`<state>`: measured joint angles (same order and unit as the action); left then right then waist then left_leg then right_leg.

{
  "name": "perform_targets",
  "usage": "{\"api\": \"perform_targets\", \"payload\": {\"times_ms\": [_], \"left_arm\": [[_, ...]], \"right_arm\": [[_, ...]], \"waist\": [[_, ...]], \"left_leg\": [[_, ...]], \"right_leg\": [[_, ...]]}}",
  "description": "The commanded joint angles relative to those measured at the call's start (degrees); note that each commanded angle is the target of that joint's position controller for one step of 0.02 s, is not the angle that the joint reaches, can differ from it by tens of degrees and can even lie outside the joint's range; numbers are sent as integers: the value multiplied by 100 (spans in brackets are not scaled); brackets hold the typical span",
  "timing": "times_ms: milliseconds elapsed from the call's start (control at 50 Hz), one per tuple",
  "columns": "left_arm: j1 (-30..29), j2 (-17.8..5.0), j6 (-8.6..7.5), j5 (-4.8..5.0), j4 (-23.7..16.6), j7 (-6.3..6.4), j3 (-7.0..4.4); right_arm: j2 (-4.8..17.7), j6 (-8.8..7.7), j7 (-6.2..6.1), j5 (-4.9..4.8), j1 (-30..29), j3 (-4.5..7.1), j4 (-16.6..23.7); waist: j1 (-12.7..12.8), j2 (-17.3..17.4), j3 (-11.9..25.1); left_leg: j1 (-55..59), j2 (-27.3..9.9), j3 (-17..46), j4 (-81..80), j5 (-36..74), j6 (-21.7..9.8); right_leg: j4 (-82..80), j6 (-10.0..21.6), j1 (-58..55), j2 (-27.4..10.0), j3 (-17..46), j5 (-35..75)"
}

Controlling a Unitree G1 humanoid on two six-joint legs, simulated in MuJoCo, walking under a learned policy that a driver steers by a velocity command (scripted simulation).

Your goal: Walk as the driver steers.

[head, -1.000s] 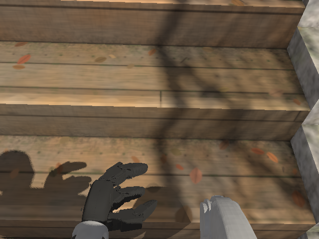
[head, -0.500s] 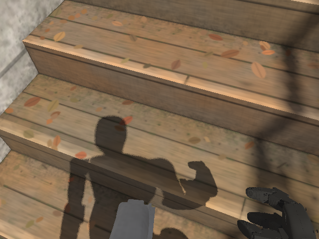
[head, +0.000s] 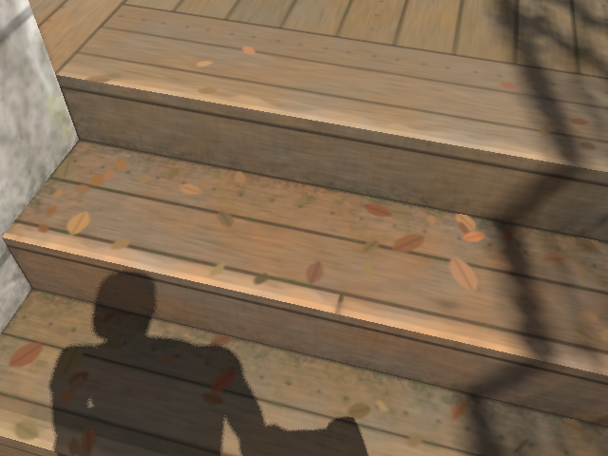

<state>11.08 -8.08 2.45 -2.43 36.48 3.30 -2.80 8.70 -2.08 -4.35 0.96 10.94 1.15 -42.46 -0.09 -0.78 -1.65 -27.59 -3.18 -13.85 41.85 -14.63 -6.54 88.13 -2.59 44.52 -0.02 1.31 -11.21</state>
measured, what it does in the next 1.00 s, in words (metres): climbs, turning right: right foot, then left foot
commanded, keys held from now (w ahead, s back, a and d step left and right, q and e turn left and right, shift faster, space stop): e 0.36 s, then no key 0.64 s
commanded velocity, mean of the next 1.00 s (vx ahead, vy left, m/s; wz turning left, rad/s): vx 0.00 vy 0.00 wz -0.30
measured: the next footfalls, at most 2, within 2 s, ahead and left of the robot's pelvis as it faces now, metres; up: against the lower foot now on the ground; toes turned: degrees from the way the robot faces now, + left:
right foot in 0.26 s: +0.06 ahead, -0.12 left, +0.00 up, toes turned -17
left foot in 0.60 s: +0.16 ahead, +0.08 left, +0.00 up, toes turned -15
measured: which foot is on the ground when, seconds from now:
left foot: down 0.00-0.26, up 0.28-0.58, down 0.60-1.00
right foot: up 0.00-0.24, down 0.26-1.00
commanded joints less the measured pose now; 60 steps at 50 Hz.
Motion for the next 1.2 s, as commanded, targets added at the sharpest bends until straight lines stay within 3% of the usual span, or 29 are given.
{"api": "perform_targets", "payload": {"times_ms": [20, 60, 80, 100, 180, 200, 220, 240, 260, 280, 300, 320, 340, 360, 380, 400, 460, 500, 520, 560, 580, 600, 620, 640, 660, 700, 780, 940, 1200], "left_arm": [[272, -504, 102, 13, -224, 26, -199], [280, -503, 99, -44, -221, 2, -206], [246, -498, 95, 26, -174, 39, -229], [155, -488, 85, 62, -243, 28, -215], [268, -552, 31, 69, -331, -96, -213], [330, -537, -6, 104, -318, -134, -211], [575, -467, -38, 171, -212, -182, -187], [771, -491, -93, 170, -72, -205, -196], [970, -597, -170, 161, -18, -267, -220], [1247, -1097, -227, 47, -57, -224, -359], [1336, -1412, -204, 14, -218, -54, -500], [1066, -1267, -185, 24, -306, 30, -454], [660, -1232, -156, 19, -424, 43, -403], [343, -1235, -162, -14, -523, 4, -357], [241, -1105, -193, 34, -585, 1, -289], [174, -945, -231, 50, -616, -11, -218], [481, -823, -320, -16, -508, 11, -127], [425, -870, -283, -61, -439, 29, -131], [399, -845, -319, -60, -421, 20, -121], [323, -803, -307, 79, -266, -35, -90], [497, -684, -316, 138, -98, -102, -63], [668, -386, -327, 135, 1, -183, 8], [835, -283, -278, 335, -18, -222, 22], [835, -534, -219, 301, 63, -213, -28], [730, -530, -208, 254, 156, -207, -27], [743, -504, -231, 167, 376, -189, -22], [906, -491, -314, 157, 749, -151, -48], [1215, -422, -329, 169, 1201, -49, -61], [1416, -411, -359, 168, 1640, -32, 112]], "right_arm": [[739, -91, -168, 30, 118, 198, 551], [773, -120, -134, 120, 117, 231, 653], [712, -104, -70, 214, -17, 227, 776], [737, -85, -23, 224, -48, 231, 813], [946, 80, -15, 157, 230, 303, 795], [977, 129, 5, 140, 238, 312, 768], [1027, 243, 11, 78, 286, 336, 678], [1027, 326, 38, 54, 453, 355, 540], [1010, 368, 115, 92, 695, 403, 338], [734, 333, 199, -16, 320, 349, 565], [739, 275, 177, -97, -365, 303, 945], [623, 249, 182, -41, -408, 306, 865], [604, 237, 204, -9, -353, 306, 817], [656, 239, 249, 21, -437, 306, 857], [730, 237, 302, 123, -539, 320, 923], [705, 258, 322, 149, -488, 310, 871], [480, 333, 315, 44, -318, 192, 858], [310, 370, 241, -51, -32, 126, 778], [344, 375, 191, -65, 145, 140, 715], [167, 329, 137, -86, 567, 98, 564], [150, 285, 123, -24, 665, 81, 484], [372, 159, 131, 76, 810, 91, 534], [629, 161, 100, 66, 519, 111, 638], [495, 161, 103, 11, 344, 105, 717], [357, 147, 110, -11, 175, 46, 716], [369, 121, 88, -25, 171, 56, 639], [431, 36, 81, -37, 659, 137, 304], [282, 53, 54, -43, 1009, 151, -149], [325, 102, 73, -43, 1074, 32, -656]], "waist": [[-71, 351, 557], [-44, 527, 597], [-110, 653, 633], [-112, 649, 605], [-232, 936, 397], [-211, 881, 406], [-106, 747, 387], [-76, 467, 289], [3, -22, 164], [260, -1221, 11], [650, -2043, -86], [516, -1337, -22], [304, -945, 4], [153, -656, 9], [128, -255, 35], [110, -132, 152], [196, -356, 319], [176, -759, 406], [174, -885, 406], [-35, -703, 425], [-37, -360, 387], [-51, 447, 479], [176, 1437, 577], [159, 1447, 457], [211, 1140, 229], [217, 754, 89], [92, 287, 146], [21, 110, 72], [23, -8, -141]], "left_leg": [[1164, -1611, 1764, -2284, -150, -698], [1172, -1589, 1481, -2344, -524, -663], [1135, -1659, 1308, -2325, -575, -666], [1104, -1657, 1166, -2295, -612, -599], [1085, -1812, 934, -2234, -875, -514], [1134, -1860, 939, -2132, -880, -470], [1214, -1686, 792, -2010, -1031, -325], [1118, -1527, 562, -1703, -1047, -93], [836, -1262, 235, -962, -1108, 229], [-680, -670, -57, 300, -1379, 739], [-1358, -69, 610, 1649, -1660, 944], [-1282, -87, 1203, 2808, -1359, 1051], [-1219, -87, 1373, 3333, -982, 1072], [-1421, -83, 1463, 3325, -749, 1010], [-1545, -30, 1462, 3193, -631, 973], [-1490, 60, 1369, 3113, -491, 949], [-1134, 140, 1225, 1848, -668, 859], [-117, 272, 1025, 854, -1048, 697], [349, 286, 1003, 540, -884, 616], [1379, 398, 821, -1069, -152, 489], [1907, 343, 1016, -1609, 352, 488], [2504, -525, 2215, -2239, 845, 439], [2084, -1095, 2964, -2457, 791, -112], [1499, -1268, 3250, -2646, 49, -491], [1237, -1008, 3022, -2660, -433, -408], [1081, -545, 2436, -2586, -717, -73], [1816, -340, 2040, -2379, 251, 61], [2205, -282, 1874, -2383, 685, 57], [2469, -184, 1671, -2207, 1939, 87]], "right_leg": [[-549, -43, 6, -287, -98, -266], [-1246, 38, -398, -339, -320, -543], [-1372, 99, -703, -359, -443, -650], [-1779, 170, -925, -389, -512, -857], [-3487, 401, -1788, -307, -774, -1668], [-3950, 472, -1977, -261, -836, -1708], [-4919, 559, -2287, -106, -986, -1579], [-5629, 626, -2711, 142, -1164, -1195], [-6366, 662, -3054, -34, -503, -732], [-6701, 1064, -3731, -1126, 1400, -276], [-7107, 1839, -3350, -1842, 2876, 15], [-7243, 2196, -3074, -1926, 2694, 49], [-7121, 2210, -2794, -1720, 2277, -167], [-6947, 2002, -2891, -1422, 1993, -431], [-6819, 1856, -3064, -1280, 1853, -358], [-6685, 1762, -3196, -1144, 1651, -47], [-6464, 1614, -3521, -1054, 1386, 672], [-6338, 1528, -3099, -919, 1055, 1219], [-6266, 1504, -2854, -1017, 1095, 1559], [-6148, 1339, -2515, -925, 1025, 1427], [-6037, 1146, -2265, -772, 955, 998], [-5380, 855, -1808, -440, 693, -15], [-5129, 544, -1692, -5, 198, -1211], [-5114, 377, -2175, -67, 46, -1380], [-5450, 364, -2450, -108, 65, -1090], [-6014, 390, -2856, -127, 49, -563], [-6460, 413, -2735, -242, 147, -129], [-6723, 413, -2758, -353, 172, 90], [-6863, 454, -2930, -519, 203, 677]]}}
